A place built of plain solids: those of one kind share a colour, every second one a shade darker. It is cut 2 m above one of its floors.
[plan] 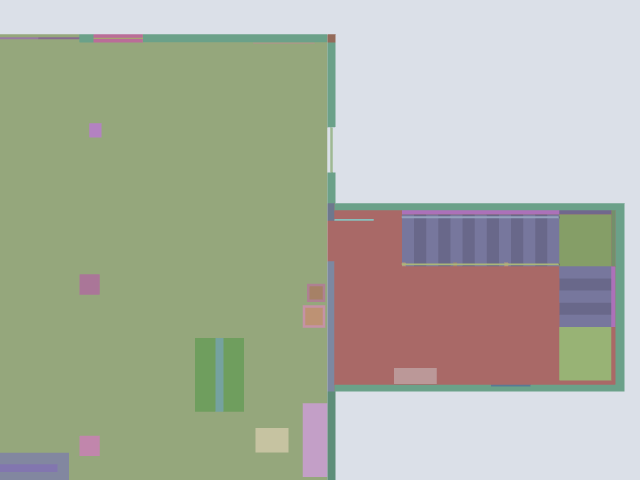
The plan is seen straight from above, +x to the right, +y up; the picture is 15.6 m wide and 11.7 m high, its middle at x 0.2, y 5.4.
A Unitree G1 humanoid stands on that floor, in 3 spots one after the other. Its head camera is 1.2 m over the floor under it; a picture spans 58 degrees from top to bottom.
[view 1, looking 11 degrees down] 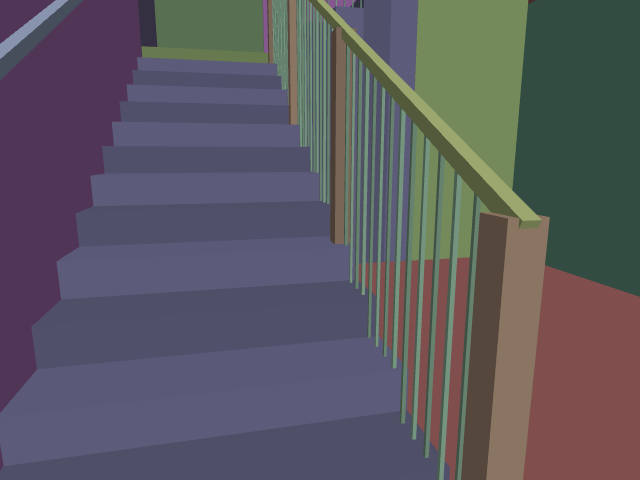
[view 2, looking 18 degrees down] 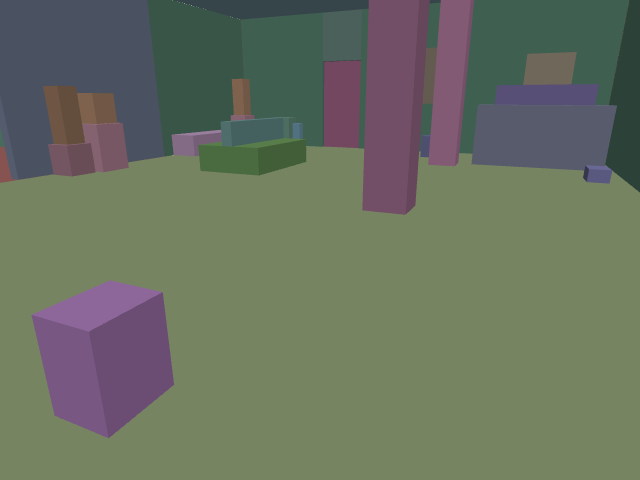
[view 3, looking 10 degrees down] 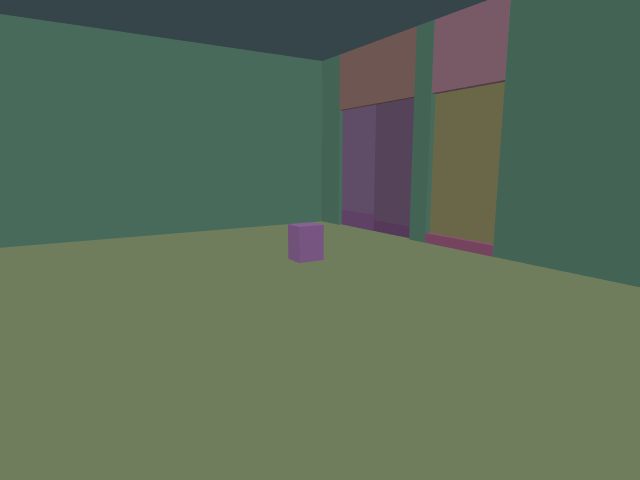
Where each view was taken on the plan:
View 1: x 1.50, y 5.38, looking -13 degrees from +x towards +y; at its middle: tread_slab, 2.18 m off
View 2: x -6.67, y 9.12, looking -66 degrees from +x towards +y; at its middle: lobby_floor_slab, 3.88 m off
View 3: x -0.62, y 5.38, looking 148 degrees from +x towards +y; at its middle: lobby_left_box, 5.39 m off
